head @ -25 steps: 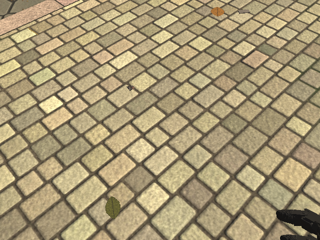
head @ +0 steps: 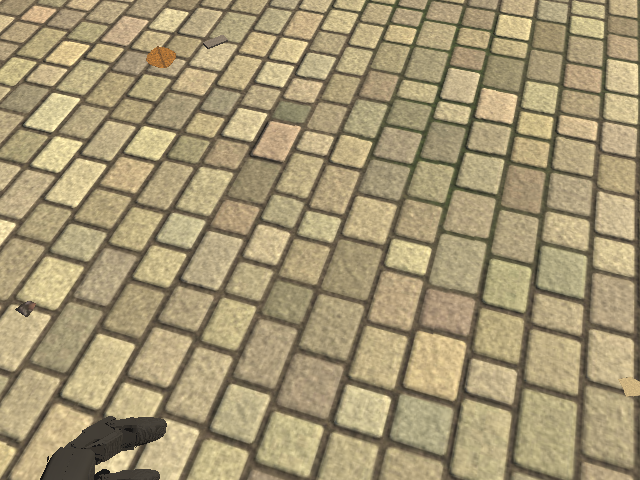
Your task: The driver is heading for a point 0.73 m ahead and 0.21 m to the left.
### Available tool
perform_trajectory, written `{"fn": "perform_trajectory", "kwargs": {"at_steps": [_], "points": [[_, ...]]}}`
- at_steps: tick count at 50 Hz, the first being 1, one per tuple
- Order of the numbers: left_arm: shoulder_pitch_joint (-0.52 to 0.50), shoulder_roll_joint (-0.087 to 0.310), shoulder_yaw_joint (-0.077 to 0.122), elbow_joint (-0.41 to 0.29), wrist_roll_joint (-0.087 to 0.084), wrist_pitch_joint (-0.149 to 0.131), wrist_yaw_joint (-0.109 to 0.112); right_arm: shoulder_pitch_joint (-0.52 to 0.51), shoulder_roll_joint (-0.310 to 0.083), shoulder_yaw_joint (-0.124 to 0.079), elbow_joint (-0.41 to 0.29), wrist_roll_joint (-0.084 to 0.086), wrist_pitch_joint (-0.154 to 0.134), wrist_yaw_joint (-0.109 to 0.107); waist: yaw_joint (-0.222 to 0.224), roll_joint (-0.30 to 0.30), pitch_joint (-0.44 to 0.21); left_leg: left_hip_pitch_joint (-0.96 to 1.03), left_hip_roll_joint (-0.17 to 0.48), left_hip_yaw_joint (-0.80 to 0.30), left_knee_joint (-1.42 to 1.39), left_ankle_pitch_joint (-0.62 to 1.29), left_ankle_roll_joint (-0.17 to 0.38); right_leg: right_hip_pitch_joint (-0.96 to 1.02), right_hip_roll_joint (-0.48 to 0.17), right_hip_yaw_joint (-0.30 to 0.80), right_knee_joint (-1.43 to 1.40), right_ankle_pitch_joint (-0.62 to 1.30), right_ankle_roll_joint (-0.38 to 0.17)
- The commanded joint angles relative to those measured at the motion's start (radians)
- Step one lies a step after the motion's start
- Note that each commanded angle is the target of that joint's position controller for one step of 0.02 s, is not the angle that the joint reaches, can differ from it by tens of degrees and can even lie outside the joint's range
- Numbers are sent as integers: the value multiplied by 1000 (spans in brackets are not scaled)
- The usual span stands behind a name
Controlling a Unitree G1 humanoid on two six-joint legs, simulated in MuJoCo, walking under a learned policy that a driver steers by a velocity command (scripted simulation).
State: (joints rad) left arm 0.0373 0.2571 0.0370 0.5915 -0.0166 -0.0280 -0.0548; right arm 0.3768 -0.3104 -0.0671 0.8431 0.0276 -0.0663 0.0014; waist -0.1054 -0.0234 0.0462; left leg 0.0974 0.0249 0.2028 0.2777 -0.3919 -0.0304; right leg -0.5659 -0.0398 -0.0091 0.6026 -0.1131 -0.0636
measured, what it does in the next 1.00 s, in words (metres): walks ahead, turning left: right foot, then left foot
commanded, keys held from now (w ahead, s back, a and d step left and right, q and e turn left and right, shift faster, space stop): w+q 0.96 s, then no key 0.04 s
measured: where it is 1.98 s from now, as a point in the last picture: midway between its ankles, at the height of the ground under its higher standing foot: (226, 374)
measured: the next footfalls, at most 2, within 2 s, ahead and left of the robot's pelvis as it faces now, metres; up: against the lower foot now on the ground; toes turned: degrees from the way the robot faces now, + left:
right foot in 0.04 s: +0.19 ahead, -0.11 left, +0.00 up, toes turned -2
left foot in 0.56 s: +0.46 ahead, +0.16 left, +0.00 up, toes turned +18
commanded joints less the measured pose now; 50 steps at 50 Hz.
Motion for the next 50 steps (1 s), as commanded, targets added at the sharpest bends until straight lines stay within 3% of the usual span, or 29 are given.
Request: {"fn": "perform_trajectory", "kwargs": {"at_steps": [1, 2, 3, 4, 5, 6, 7, 8, 10, 13, 18, 23, 26, 27, 28, 29, 30, 31, 32, 33, 34, 35, 38, 41, 44, 48, 50], "points": [[208, 164, 73, -17, 9, -17, 12, -28, -189, -32, -23, 17, 5, -6, 217, 99, -130, -113, 214, -78, 289, 1027, 144, 411, 85, -69, -114, 23, -78], [389, 239, 98, 23, 17, -10, 32, -27, -139, -7, -42, -5, -2, -6, 287, 28, -264, -363, 164, -82, 584, 703, 107, 755, -79, 118, -62, 87, -131], [396, 325, 102, 26, 23, -14, 40, 99, -6, 37, -68, -20, -20, 10, 187, -214, -424, -725, -24, -162, 946, -180, 47, 1039, -375, 624, -140, -36, -301], [410, 228, 82, 17, 22, -21, 40, 2, -127, 4, -50, 12, -37, 13, 264, -89, -446, -789, -18, -336, 1048, -208, 52, 973, -376, 687, -238, -104, -284], [352, 196, 67, 33, 21, -29, 40, -92, -157, -10, -93, 36, -41, 13, 243, -89, -264, -856, 25, -316, 1042, -123, 58, 837, -336, 496, -264, -44, -230], [289, 161, 57, 43, 16, -35, 38, -122, -135, -5, -98, 24, -40, 7, 199, -51, -179, -835, 73, -293, 979, -32, 54, 705, -286, 376, -288, 19, -195], [236, 122, 47, 45, 17, -41, 34, -124, -126, -9, -92, 4, -32, 3, 165, -54, -120, -802, 97, -288, 932, 29, 44, 600, -246, 289, -323, 59, -173], [204, 99, 42, 45, 24, -51, 32, -81, -112, -11, -76, 3, -16, 3, 127, -75, -102, -732, 118, -300, 914, 86, 37, 521, -221, 224, -366, 72, -159], [181, 92, 47, 64, 27, -75, 32, -38, -65, -6, -58, 6, 12, 1, 95, -59, -81, -682, 122, -299, 898, 135, 21, 441, -216, 152, -433, 106, -164], [182, 108, 56, 103, 36, -89, 42, -93, -43, -5, -79, 2, 30, -4, 90, -34, -16, -755, 120, -322, 809, 236, 1, 414, -208, 36, -474, 181, -149], [211, 145, 65, 141, 29, -82, 60, -237, -11, 11, -126, -7, 18, 24, 139, -17, 31, -749, 97, -253, 508, 472, 17, 457, -185, -112, -495, 193, -110], [283, 184, 81, 190, 4, -48, 67, -362, -15, 15, -202, -7, 19, 56, 176, -7, 67, -813, 77, -192, 371, 382, 73, 644, -248, -158, -426, 292, -89], [260, 225, 92, 188, -4, -23, 78, -300, -58, -9, -218, -6, 28, 66, 114, -55, -15, -665, -11, -107, 366, 231, 130, 698, -249, -197, -236, 731, -53], [248, 235, 93, 184, -6, -14, 81, -198, -91, -29, -199, -4, 31, 63, 54, -60, -75, -532, -55, -84, 358, 200, 157, 678, -233, -211, -84, 836, -37], [234, 227, 86, 179, -10, -11, 85, -38, -146, -61, -160, -2, 35, 50, -35, -36, -158, -287, -95, -95, 294, 251, 196, 572, -192, -232, 139, 779, -2], [271, 162, 62, 158, 20, -22, 85, 76, -242, -91, -139, 1, 46, 26, -52, 135, -244, 2, 67, -369, 272, 292, 260, 305, -126, -231, 465, 304, 48], [331, 55, 26, 107, 27, -54, 71, 10, -298, -92, -174, 2, 33, 28, 58, 323, -364, 277, 289, -973, 97, 67, 474, -96, 106, -59, 803, -463, 105], [221, 156, 43, 98, -6, -91, 55, 21, -205, -65, -189, -5, 20, 37, -18, 160, -391, 283, 301, -1008, 1, 7, 435, -196, 56, 124, 837, -441, 76], [147, 171, 46, 70, -33, -109, 48, -5, -162, -54, -184, -12, 8, 37, -11, 118, -256, 174, 271, -863, 0, 58, 391, -237, 17, 113, 792, -362, 51], [139, 153, 42, 73, -18, -116, 56, -65, -141, -47, -188, -10, 1, 37, 43, 19, -156, 17, 226, -743, 3, 185, 357, -203, -30, 107, 692, -288, 46], [142, 163, 49, 83, 10, -112, 63, -120, -105, -37, -198, -12, -3, 32, 76, 19, -123, -90, 190, -655, -1, 297, 337, -140, -61, 107, 602, -246, 52], [162, 165, 53, 87, 19, -101, 61, -147, -93, -31, -215, -23, -3, 27, 104, 45, -106, -167, 165, -614, -21, 371, 333, -78, -74, 110, 570, -216, 61], [168, 132, 47, 85, 33, -71, 62, -141, -114, -37, -214, -19, -7, 11, 122, 49, -85, -277, 133, -529, -52, 511, 340, -39, -67, 79, 447, -160, 109], [55, 98, 31, 53, 34, -65, 63, -106, -140, -44, -199, -11, -1, -7, 87, 67, -50, -333, 78, -458, -51, 483, 299, -33, -36, 63, 220, 21, 142], [-47, 84, 22, 31, 22, -74, 51, -67, -146, -46, -184, -7, 11, -15, 41, 100, -43, -360, 50, -453, -33, 364, 256, 47, 16, 53, 17, 182, 146], [-91, 127, 35, 13, 9, -91, 33, -21, -138, -46, -164, 0, 22, -20, 33, 120, -45, -270, 95, -565, 52, 283, 237, 82, 36, 94, -95, 156, 119], [-41, 151, 47, 26, 19, -101, 30, -35, -132, -47, -162, -9, 32, -26, 61, 152, -50, -211, 107, -589, 145, 417, 208, 118, 42, 81, -125, 101, 83]]}}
